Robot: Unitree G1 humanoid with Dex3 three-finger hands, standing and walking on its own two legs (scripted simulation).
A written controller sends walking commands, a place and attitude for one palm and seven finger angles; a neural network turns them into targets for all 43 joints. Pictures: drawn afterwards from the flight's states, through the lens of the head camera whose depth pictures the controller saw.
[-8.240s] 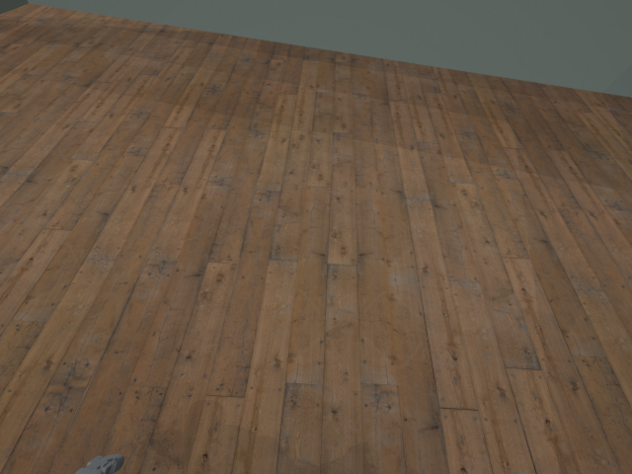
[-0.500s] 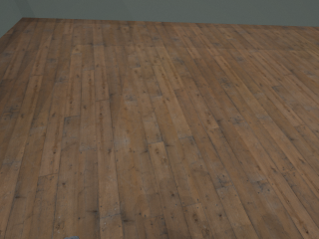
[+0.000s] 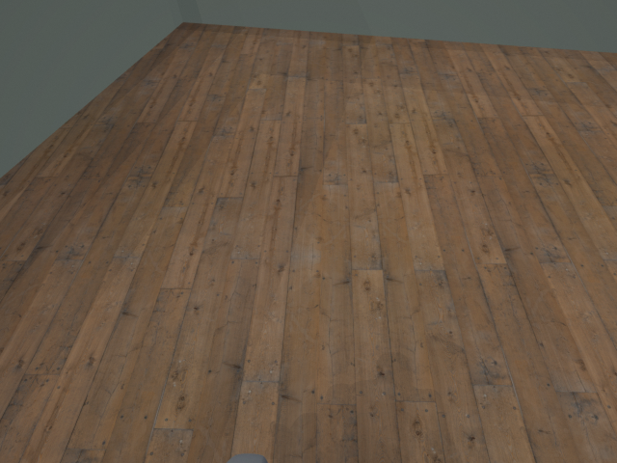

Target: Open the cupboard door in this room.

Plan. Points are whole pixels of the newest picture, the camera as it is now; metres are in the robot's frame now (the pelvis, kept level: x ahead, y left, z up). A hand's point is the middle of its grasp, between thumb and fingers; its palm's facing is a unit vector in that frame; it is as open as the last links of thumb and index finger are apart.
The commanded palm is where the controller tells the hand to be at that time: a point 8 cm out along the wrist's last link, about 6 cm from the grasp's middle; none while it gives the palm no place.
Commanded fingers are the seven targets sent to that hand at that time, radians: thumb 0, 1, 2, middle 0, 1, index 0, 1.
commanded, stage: turn or walk to find it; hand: left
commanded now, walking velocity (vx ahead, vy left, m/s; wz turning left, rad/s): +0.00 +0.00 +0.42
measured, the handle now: out of the picture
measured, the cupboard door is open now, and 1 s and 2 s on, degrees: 0 0 0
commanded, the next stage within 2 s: stand and wait in 1.98 s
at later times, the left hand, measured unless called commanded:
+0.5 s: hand out of the picture +0.02 +0.27 -0.16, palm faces +0.23 -0.94 -0.25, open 7.4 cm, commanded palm none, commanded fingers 0.00 0.90 0.90 -0.20 -0.30 -0.20 -0.30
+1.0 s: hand out of the picture -0.07 +0.18 -0.15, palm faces +0.45 -0.85 -0.26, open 7.3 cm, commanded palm none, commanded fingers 0.00 0.90 0.90 -0.20 -0.30 -0.20 -0.30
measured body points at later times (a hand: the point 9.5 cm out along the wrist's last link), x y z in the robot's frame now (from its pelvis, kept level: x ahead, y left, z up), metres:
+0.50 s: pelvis -0.02 +0.04 +0.00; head +0.00 +0.06 +0.45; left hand +0.01 +0.32 -0.14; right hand +0.09 -0.18 -0.14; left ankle -0.03 +0.15 -0.74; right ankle -0.01 -0.11 -0.68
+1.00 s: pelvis -0.04 -0.01 +0.00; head +0.00 -0.03 +0.45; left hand -0.09 +0.23 -0.13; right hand +0.10 -0.24 -0.16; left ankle -0.14 +0.13 -0.66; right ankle +0.00 -0.10 -0.74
